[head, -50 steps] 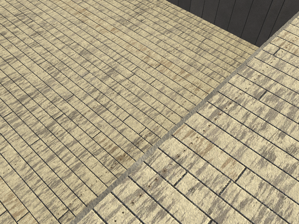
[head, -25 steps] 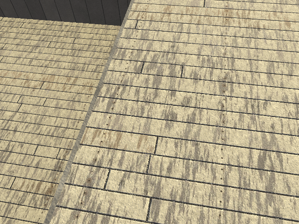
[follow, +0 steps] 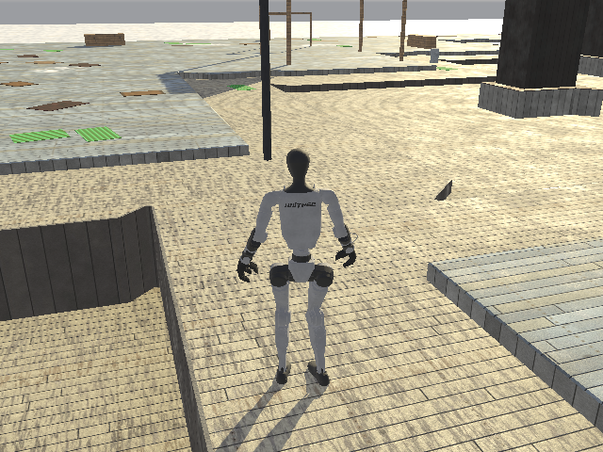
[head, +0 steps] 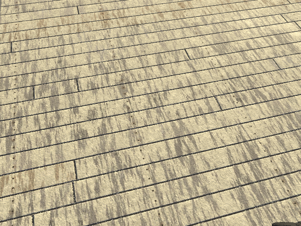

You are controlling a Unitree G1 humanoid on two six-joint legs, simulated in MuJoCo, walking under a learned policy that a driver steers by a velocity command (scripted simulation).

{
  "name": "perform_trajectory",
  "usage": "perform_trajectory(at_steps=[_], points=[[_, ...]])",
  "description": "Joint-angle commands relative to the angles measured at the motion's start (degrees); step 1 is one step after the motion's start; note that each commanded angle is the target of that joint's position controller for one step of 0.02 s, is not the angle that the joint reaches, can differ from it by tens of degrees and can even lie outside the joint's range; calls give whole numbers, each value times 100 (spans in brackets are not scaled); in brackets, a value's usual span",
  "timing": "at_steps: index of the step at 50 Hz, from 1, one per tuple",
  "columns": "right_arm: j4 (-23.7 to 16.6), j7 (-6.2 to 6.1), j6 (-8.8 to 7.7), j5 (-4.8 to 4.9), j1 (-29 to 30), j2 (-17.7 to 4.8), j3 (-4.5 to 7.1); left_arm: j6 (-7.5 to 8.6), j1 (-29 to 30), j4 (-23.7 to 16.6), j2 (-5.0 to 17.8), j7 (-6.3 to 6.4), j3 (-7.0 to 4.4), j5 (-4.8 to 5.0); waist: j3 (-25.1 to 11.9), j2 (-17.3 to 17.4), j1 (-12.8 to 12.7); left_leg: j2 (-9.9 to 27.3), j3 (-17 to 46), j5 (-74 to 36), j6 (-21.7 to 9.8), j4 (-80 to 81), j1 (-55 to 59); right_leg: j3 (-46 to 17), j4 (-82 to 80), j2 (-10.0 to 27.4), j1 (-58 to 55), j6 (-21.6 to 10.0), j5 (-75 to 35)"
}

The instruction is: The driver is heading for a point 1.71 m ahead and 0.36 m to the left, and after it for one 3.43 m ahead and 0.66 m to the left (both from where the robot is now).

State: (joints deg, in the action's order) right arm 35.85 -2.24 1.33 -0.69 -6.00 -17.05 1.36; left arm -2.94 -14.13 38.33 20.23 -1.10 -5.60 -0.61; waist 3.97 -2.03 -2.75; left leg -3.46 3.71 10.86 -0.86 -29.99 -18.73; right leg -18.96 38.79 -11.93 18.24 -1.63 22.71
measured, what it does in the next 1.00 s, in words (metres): walks ahead, turning left: right foot, then left foot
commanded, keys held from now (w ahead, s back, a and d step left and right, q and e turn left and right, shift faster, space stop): e+shift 0.08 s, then shift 0.06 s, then w+shift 0.04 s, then w+q+shift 0.82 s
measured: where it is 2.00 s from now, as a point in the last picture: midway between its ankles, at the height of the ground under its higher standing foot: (87, 79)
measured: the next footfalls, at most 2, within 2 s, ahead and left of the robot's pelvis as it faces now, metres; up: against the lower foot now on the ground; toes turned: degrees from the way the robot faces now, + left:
right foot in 0.40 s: +0.06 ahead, -0.15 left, +0.00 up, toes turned -7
left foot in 0.86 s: +0.48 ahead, +0.07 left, +0.00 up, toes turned +18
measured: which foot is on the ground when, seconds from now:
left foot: down 0.00-0.38, up 0.40-0.84, down 0.86-1.00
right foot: up 0.00-0.38, down 0.40-0.86, up 0.88-1.00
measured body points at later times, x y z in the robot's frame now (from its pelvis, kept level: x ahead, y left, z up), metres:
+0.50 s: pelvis +0.09 -0.04 +0.01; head +0.10 -0.05 +0.46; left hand +0.24 +0.20 -0.09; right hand +0.09 -0.32 -0.12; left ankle +0.08 +0.09 -0.67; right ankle +0.02 -0.14 -0.73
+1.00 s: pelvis +0.43 +0.04 -0.01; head +0.47 +0.04 +0.43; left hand +0.47 +0.32 -0.11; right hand +0.60 -0.21 -0.14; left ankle +0.44 +0.06 -0.73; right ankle +0.40 -0.15 -0.61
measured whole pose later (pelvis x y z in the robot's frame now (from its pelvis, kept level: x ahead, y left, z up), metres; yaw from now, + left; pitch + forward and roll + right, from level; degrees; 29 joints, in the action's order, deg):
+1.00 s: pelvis +0.43 +0.04 -0.01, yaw +22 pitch +0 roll +1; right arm 45.2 1.0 -0.2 -0.9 -18.5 -19.1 4.0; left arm 5.6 -12.5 40.4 13.6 -0.3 0.7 -3.5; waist 3.1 0.6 -0.1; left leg -11.6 -2.5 17.0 -10.4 -34.1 -18.0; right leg -4.8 79.1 5.7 27.1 1.0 18.1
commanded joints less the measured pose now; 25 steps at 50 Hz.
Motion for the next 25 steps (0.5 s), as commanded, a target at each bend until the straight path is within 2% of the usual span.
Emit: perform_trajectory(at_steps=[1, 2, 3, 5, 7, 8, 10, 12, 14, 16, 17, 18, 19, 20, 21, 22, 23, 24, 25], points=[[-346, -47, -5, -15, -441, -1064, 286, 78, -8, -443, 920, 31, -225, -221, -672, 1035, 262, 2693, 2515, -208, -1088, 1500, 1585, 926, 2280, 474, 1714, 248, 1002], [-365, -16, 1, 15, -248, -746, 191, 55, 14, -357, 902, -28, -249, -203, -468, 864, 183, 2338, 1798, -592, -1049, 1378, 1293, 1011, 2605, 655, 1618, 286, 636], [-398, 7, -10, -9, -70, -658, 160, 11, -67, -276, 782, -100, -228, -159, -322, 815, 117, 1998, 1127, -903, -993, 1349, 1023, 1121, 2953, 740, 1514, 344, 347], [-392, -22, -60, -53, -33, -599, 127, -52, -232, -156, 674, -219, -180, -50, -420, 1057, 90, 1625, 369, -1594, -932, 1238, 1022, 1406, 3220, 833, 1415, 476, 4], [-288, 11, -109, -87, -375, -642, 162, -69, 42, -186, 534, -226, -101, 5, -484, 1068, 273, 1614, 128, -2057, -989, 1141, 1209, 1519, 3084, 846, 1450, 555, -7], [-203, 49, -133, -112, -677, -688, 194, -61, 129, -206, 508, -246, -58, -17, -656, 1106, 402, 1621, 203, -751, -960, 1325, 1453, 1488, 2875, 897, 1533, 503, -95], [-65, 139, -190, -103, -1064, -835, 261, -47, 497, -315, 453, -325, -3, -105, -584, 1278, 620, 1752, 730, 1804, -945, 1877, 1603, 1389, 2356, 911, 1789, 400, -136], [82, 238, -288, -99, -1247, -843, 275, 34, 626, -271, 264, -337, 88, -142, -373, 1126, 631, 1881, 1002, 2351, -978, 2187, 1505, 1217, 1613, 846, 1673, 290, -197], [197, 310, -331, -69, -1193, -886, 312, 159, 742, -255, 153, -353, 183, -177, -273, 1044, 459, 1761, 852, 2049, -994, 2159, 1291, 1684, 667, 1044, 1215, 198, -40], [299, 364, -295, -54, -1230, -982, 375, 317, 815, -233, 72, -308, 277, -150, -165, 1099, 426, 1534, 690, 1744, -1031, 2015, 543, 2036, -385, 949, 164, 89, 560], [343, 381, -242, -56, -1238, -1029, 416, 382, 646, -173, 44, -258, 289, -120, -68, 1056, 297, 1503, 692, 1691, -1058, 1839, 163, 2138, -974, 894, -356, -16, 350], [370, 390, -186, 6, -1141, -1021, 440, 450, 128, 17, -42, -185, 312, -105, -15, 807, -22, 1353, 602, 1873, -998, 1458, -454, 2275, -1766, 844, -1281, -128, -544], [324, 389, -203, 23, -1043, -824, 413, 516, -619, 278, 127, -83, 248, -109, -186, 434, -351, 1071, 470, 2026, -778, 820, -1537, 2076, -1900, 995, -2727, -225, -752], [62, 420, -258, 32, -664, -273, 264, 593, -1564, 416, 640, 27, 126, -200, -643, -744, -831, 407, -86, 2221, -479, -996, -2630, 433, -2573, 2457, -3867, -369, 1015], [-269, 402, -307, 102, -243, -44, 193, 606, -1461, 318, 1318, 150, -24, -240, -407, -1502, -874, -22, -342, 1996, -396, -2461, -3830, -1378, -3184, 3651, -3499, -687, 2588], [-335, 411, -291, 65, -67, -435, 268, 645, -1119, 242, 1018, 222, 38, -246, -161, -856, -685, 412, 293, 1408, -450, -3164, -3854, -1315, -3029, 3664, -2846, -832, 2582], [-144, 484, -279, 83, -314, -545, 335, 687, -574, 141, 555, 224, 181, -189, -42, -636, -294, 513, 330, 924, -386, -3391, -3739, -689, -2966, 3303, -2587, -642, 2100], [89, 544, -257, 51, -710, -590, 364, 724, -246, 57, 319, 217, 250, -142, -80, -564, -7, 614, 237, 593, -254, -3448, -3423, -57, -3054, 3041, -2328, -478, 1468], [226, 608, -205, -28, -886, -652, 403, 754, -126, 20, 239, 243, 277, -119, -127, -592, 126, 682, 54, 447, -137, -3618, -3219, 387, -3190, 2900, -2136, -405, 1137]])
